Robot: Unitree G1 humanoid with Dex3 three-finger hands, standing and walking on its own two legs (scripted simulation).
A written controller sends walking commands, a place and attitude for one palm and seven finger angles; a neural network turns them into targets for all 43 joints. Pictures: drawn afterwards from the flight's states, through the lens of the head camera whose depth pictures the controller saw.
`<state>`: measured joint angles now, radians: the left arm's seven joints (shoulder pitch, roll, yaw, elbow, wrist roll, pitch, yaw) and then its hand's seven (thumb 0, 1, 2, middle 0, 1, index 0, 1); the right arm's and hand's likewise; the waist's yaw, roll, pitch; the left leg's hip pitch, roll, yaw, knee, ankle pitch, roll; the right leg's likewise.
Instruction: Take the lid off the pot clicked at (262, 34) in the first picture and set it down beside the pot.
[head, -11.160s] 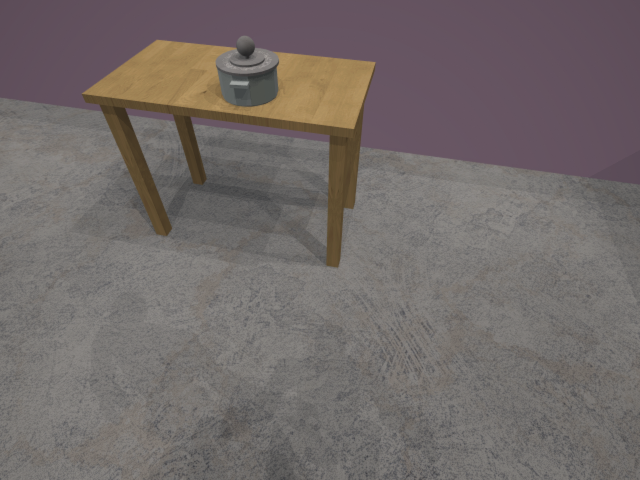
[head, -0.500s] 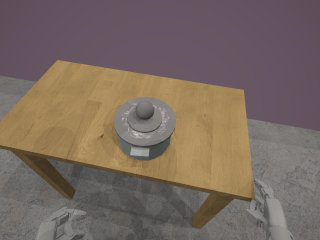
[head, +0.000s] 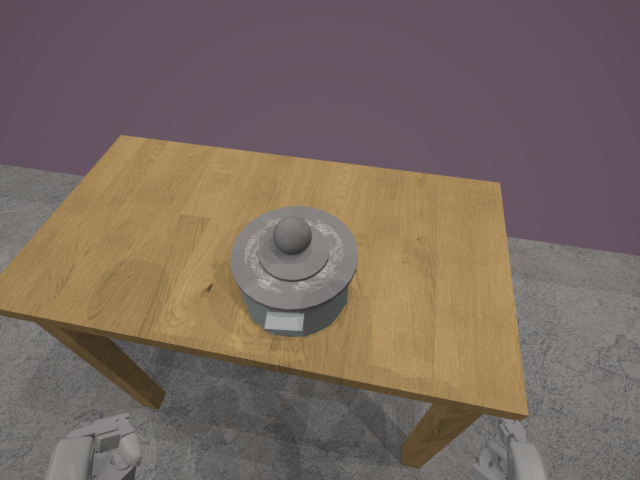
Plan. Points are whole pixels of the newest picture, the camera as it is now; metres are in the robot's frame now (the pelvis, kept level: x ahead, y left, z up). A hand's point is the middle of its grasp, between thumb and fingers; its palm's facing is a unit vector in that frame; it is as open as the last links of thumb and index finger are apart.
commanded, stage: raise the hand higher, near the body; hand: left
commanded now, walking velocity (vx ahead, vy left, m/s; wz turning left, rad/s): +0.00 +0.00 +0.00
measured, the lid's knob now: (292, 235) +0.42 +0.08 +0.05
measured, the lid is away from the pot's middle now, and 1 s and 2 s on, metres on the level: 0.00 0.00 0.00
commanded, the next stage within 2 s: reach forward and open the fingers in 0.54 s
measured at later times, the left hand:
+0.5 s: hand (94, 412) +0.17 +0.24 +0.08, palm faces +0.27 -0.86 -0.44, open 3.1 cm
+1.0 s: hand (45, 402) +0.17 +0.28 +0.10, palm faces -0.24 -0.05 -0.97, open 3.2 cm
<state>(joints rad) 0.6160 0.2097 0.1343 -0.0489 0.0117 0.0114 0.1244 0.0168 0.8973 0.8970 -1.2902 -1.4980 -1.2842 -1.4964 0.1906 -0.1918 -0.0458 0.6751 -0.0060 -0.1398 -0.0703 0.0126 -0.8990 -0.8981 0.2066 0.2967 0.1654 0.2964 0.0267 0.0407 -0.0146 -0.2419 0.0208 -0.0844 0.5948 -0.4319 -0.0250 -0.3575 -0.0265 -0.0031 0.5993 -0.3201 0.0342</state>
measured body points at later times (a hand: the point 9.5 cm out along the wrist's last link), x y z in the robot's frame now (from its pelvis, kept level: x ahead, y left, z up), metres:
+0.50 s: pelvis +0.00 +0.01 +0.00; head +0.02 +0.00 +0.45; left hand +0.15 +0.28 +0.10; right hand +0.17 -0.22 -0.10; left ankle -0.08 +0.14 -0.73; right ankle -0.01 -0.14 -0.73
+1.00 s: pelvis -0.02 +0.01 +0.01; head +0.00 -0.03 +0.45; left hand +0.18 +0.28 +0.15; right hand +0.17 -0.22 -0.10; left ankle -0.08 +0.14 -0.73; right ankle -0.01 -0.14 -0.73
